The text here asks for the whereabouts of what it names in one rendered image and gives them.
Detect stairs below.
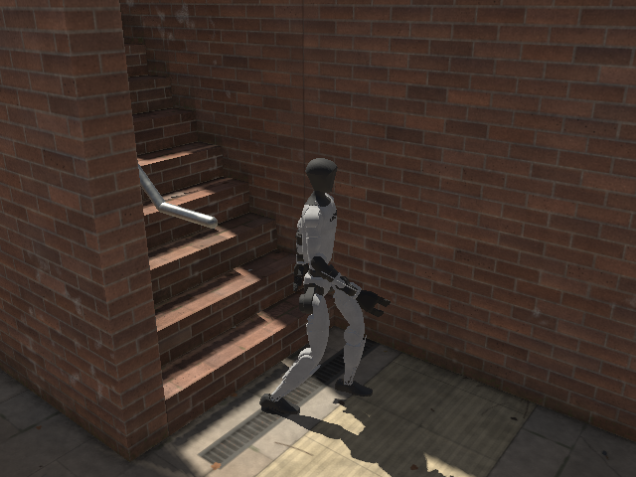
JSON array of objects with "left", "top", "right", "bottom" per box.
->
[{"left": 121, "top": 15, "right": 335, "bottom": 436}]

